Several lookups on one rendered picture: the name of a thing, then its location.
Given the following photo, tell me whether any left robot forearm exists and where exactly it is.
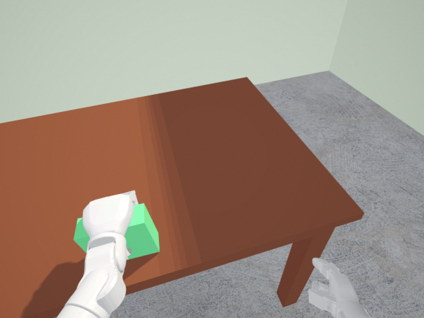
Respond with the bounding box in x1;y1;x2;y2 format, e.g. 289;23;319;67
57;232;127;318

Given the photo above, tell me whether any table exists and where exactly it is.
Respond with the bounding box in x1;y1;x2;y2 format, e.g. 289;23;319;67
0;77;364;318

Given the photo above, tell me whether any sponge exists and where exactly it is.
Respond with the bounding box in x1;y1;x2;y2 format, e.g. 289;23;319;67
74;203;160;259

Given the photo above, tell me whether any left robot hand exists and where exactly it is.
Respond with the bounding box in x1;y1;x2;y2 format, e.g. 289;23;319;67
83;190;138;260

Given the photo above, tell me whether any right robot forearm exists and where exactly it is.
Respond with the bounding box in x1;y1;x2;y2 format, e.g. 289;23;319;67
335;299;372;318

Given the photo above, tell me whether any right robot hand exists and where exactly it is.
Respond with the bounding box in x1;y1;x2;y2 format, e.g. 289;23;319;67
308;258;359;318

